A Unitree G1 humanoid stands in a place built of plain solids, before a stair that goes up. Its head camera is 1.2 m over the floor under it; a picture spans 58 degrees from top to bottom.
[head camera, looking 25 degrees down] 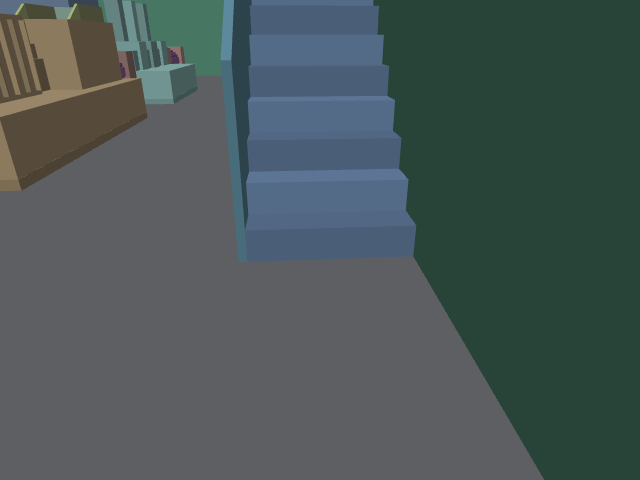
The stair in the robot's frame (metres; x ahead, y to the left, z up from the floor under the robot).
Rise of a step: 0.20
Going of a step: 0.25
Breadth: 1.00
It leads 4 degrees to the left of straight ahead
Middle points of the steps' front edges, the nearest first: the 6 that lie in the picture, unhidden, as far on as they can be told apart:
2.30 -0.07 0.20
2.55 -0.05 0.41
2.80 -0.03 0.61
3.04 -0.02 0.82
3.29 0.00 1.02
3.54 0.02 1.22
